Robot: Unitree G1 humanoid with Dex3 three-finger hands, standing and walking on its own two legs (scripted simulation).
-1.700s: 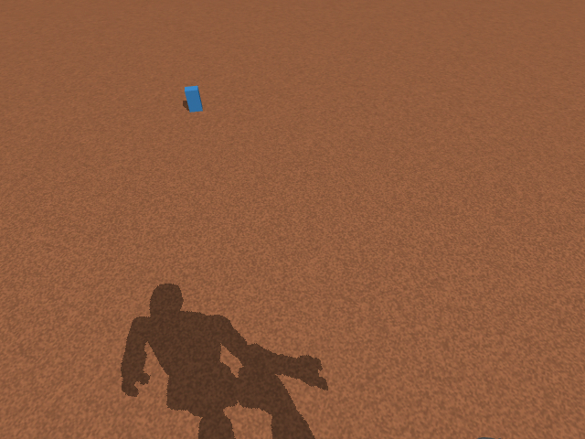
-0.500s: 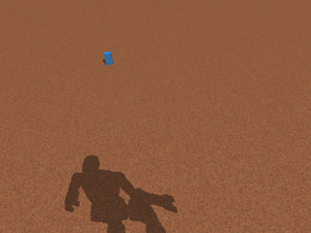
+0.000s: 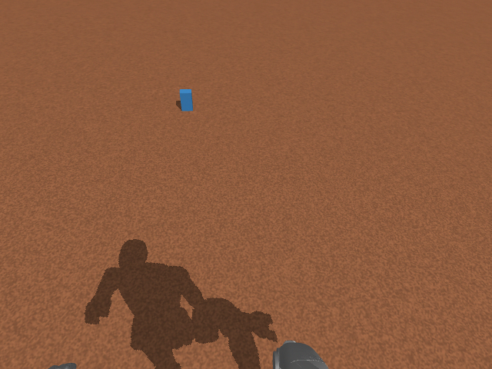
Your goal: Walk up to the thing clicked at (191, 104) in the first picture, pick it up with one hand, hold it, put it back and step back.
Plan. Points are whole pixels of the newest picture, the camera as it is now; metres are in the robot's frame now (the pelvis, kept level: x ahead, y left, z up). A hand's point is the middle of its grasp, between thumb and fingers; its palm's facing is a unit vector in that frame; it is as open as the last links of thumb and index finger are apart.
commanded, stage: walk up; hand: left
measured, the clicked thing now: (186, 100) +1.88 +0.27 -0.70
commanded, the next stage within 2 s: none
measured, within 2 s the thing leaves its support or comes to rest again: neither
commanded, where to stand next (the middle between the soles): +1.60 +0.03 m, yaw +4 degrees
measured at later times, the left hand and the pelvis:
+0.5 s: hand (121, 266) +0.35 +0.25 -0.14, palm faces +0.07 -0.93 -0.35, open 7.4 cm; pelvis +0.31 -0.02 +0.00, yaw +5 degrees
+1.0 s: hand (131, 157) +0.70 +0.30 -0.14, palm faces -0.05 -0.94 -0.34, open 7.4 cm; pelvis +0.61 +0.02 +0.00, yaw +3 degrees
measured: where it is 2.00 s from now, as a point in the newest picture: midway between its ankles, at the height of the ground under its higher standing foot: (225, 190)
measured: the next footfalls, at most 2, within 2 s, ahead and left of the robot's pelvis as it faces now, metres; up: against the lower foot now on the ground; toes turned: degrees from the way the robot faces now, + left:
right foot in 0.22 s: +0.34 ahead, -0.15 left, +0.00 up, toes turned -5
left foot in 0.62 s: +0.58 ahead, +0.14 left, +0.00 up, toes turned +11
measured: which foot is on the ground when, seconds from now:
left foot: down 0.00-0.24, up 0.26-0.60, down 0.62-1.00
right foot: up 0.00-0.20, down 0.22-0.64, up 0.66-1.00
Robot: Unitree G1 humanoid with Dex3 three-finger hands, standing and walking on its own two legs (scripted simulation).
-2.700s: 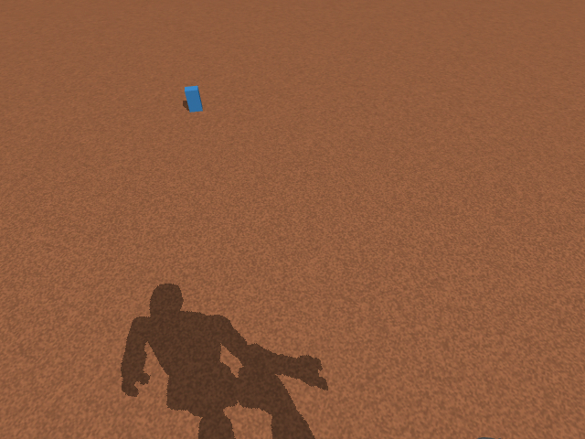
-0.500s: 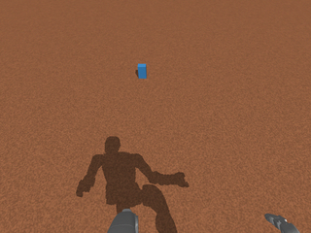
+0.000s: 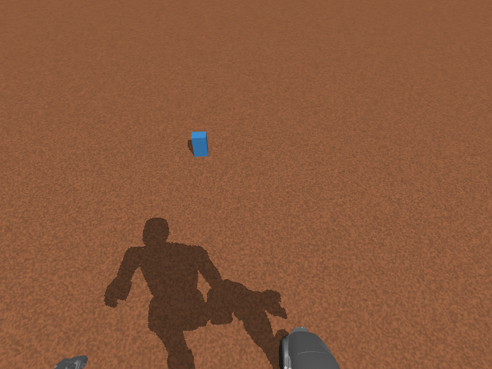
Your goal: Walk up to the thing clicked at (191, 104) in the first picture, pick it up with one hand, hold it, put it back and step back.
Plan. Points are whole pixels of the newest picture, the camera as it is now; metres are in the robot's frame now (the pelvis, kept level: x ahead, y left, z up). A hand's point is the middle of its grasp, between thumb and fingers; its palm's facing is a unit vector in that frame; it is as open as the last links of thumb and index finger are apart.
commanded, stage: walk up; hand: left
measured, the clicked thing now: (200, 144) +1.28 +0.19 -0.70
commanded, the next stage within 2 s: none
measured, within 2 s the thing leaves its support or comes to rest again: neither
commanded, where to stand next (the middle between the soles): +0.99 -0.04 m, yaw +1 degrees
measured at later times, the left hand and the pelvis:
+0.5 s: hand (117, 297) +0.28 +0.26 -0.15, palm faces +0.03 -0.93 -0.35, open 7.4 cm; pelvis +0.26 -0.02 -0.01, yaw +2 degrees
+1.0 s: hand (144, 184) +0.56 +0.24 -0.13, palm faces -0.04 -0.91 -0.41, open 7.4 cm; pelvis +0.48 -0.05 -0.02, yaw +0 degrees
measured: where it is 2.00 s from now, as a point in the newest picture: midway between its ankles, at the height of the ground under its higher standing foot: (247, 214)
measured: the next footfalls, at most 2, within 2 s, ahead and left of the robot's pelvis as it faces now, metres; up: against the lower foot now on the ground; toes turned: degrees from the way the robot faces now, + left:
right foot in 0.08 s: +0.22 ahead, -0.14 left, +0.00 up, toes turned -5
left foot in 0.52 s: +0.44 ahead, +0.11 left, +0.00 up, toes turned +8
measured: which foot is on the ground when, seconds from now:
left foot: down 0.00-0.10, up 0.12-0.50, down 0.52-1.00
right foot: up 0.00-0.06, down 0.08-0.56, up 0.58-0.98, down 1.00-1.00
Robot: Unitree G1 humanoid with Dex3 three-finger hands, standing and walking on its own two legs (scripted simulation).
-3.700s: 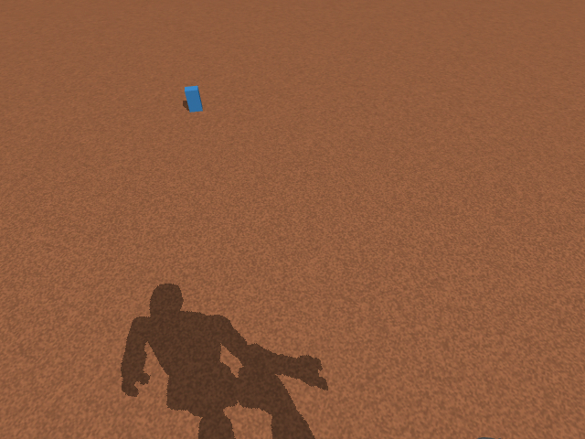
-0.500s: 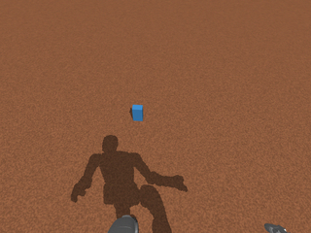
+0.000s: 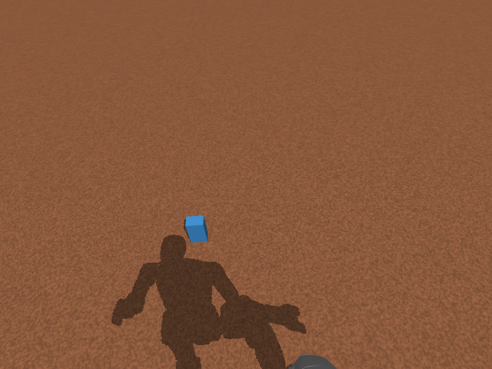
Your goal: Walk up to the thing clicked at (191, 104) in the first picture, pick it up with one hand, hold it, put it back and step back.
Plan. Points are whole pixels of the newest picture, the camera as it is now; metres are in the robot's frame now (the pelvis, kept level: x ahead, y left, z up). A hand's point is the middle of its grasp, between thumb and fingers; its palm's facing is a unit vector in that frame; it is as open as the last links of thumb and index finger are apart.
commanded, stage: walk up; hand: left
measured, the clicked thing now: (197, 229) +0.80 +0.23 -0.68
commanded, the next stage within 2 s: none
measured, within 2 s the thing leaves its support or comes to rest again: neither
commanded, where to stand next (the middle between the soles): +0.51 +0.01 m, yaw +1 degrees
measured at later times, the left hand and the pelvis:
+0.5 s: hand (102, 352) +0.19 +0.29 -0.15, palm faces +0.03 -0.94 -0.35, open 7.4 cm; pelvis +0.18 +0.02 +0.00, yaw +3 degrees
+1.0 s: hand (129, 242) +0.40 +0.27 -0.11, palm faces +0.02 -0.90 -0.44, open 7.4 cm; pelvis +0.34 -0.01 +0.01, yaw +2 degrees
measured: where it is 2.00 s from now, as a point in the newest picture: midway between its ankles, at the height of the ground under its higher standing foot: (247, 297)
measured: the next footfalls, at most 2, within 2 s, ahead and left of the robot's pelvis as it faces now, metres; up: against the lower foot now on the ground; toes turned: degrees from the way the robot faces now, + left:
left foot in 0.44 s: +0.31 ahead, +0.13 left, +0.00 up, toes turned +8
right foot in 0.86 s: +0.44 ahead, -0.14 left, +0.00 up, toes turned -3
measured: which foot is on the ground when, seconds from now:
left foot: down 0.00-0.00, up 0.02-0.42, down 0.44-0.88, up 0.90-1.00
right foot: down 0.00-0.46, up 0.48-0.84, down 0.86-1.00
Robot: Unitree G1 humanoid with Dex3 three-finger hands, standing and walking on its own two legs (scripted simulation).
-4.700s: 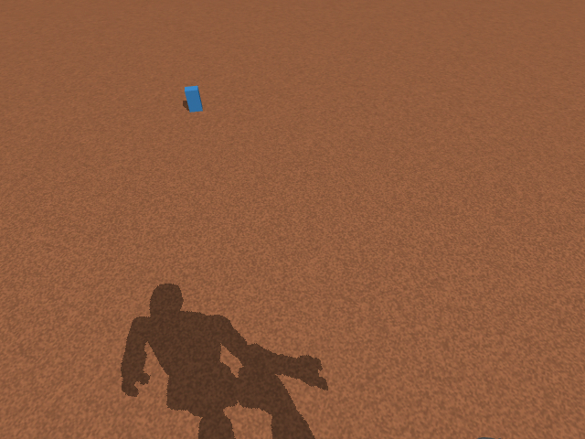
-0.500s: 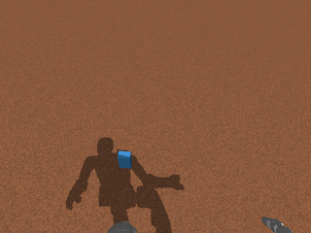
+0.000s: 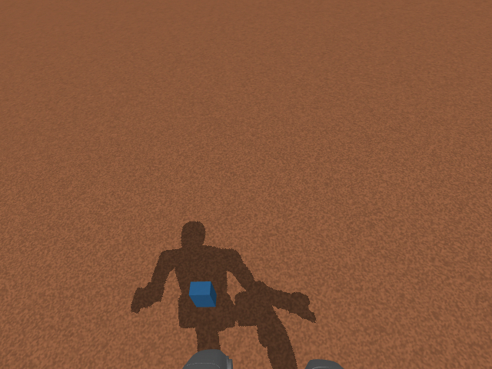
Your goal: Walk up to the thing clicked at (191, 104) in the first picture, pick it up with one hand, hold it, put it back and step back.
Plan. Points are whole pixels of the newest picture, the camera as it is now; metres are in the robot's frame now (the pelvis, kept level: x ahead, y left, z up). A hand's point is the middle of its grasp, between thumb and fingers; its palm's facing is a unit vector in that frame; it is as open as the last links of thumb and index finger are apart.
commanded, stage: walk up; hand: left
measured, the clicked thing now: (203, 294) +0.46 +0.23 -0.69
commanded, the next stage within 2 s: stand in 1.80 s
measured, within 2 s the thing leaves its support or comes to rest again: neither
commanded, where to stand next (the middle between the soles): +0.17 +0.02 m, yaw -1 degrees
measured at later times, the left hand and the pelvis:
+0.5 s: hand (103, 357) +0.17 +0.31 -0.16, palm faces -0.07 -0.92 -0.39, open 7.4 cm; pelvis +0.11 +0.03 -0.01, yaw -1 degrees
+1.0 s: hand (128, 302) +0.26 +0.27 -0.13, palm faces -0.03 -0.95 -0.32, open 7.4 cm; pelvis +0.13 +0.03 +0.02, yaw -1 degrees
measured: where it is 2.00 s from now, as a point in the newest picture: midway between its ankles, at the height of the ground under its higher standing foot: outside the picture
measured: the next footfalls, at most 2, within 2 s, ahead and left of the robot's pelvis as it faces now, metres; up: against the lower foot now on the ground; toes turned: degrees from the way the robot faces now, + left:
left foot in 0.24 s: +0.20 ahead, +0.16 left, +0.00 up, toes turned +1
right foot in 0.50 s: +0.19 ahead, -0.10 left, +0.00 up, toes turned -3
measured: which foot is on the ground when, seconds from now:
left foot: up 0.00-0.22, down 0.24-1.00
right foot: down 0.00-0.24, up 0.26-0.48, down 0.50-1.00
